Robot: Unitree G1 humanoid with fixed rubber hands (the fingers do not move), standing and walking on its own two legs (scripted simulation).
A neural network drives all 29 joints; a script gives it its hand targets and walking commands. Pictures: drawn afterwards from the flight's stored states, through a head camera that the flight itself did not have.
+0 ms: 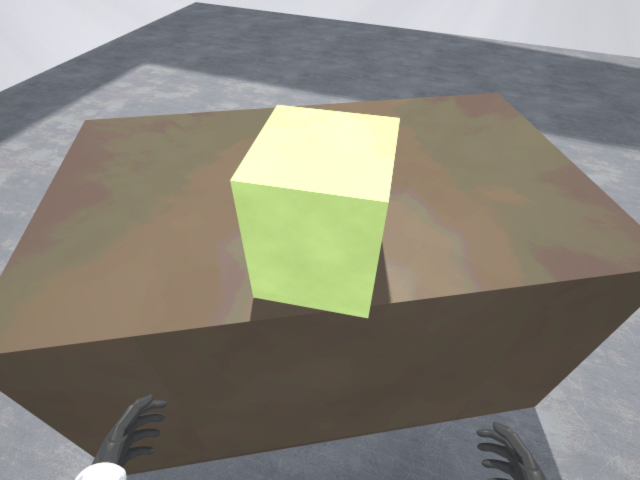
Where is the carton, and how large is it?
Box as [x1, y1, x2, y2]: [230, 105, 399, 317]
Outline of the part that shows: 277,105 230,180 253,296 367,317 388,202 399,118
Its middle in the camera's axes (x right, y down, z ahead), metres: +0.00 -0.05 +0.63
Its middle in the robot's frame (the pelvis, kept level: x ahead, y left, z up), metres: +0.51 +0.02 +0.06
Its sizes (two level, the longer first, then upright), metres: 0.210 0.200 0.250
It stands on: a pedestal, 0.69 m high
